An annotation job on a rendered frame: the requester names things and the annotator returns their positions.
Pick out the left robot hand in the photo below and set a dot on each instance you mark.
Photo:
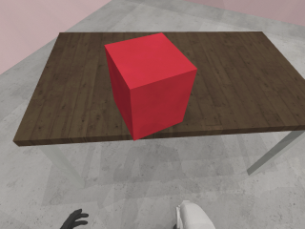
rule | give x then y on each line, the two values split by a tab
71	222

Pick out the table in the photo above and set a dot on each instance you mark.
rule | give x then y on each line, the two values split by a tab
243	85

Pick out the carton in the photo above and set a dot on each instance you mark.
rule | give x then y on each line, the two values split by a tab
151	82

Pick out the robot right thigh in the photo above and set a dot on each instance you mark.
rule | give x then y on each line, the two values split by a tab
189	215

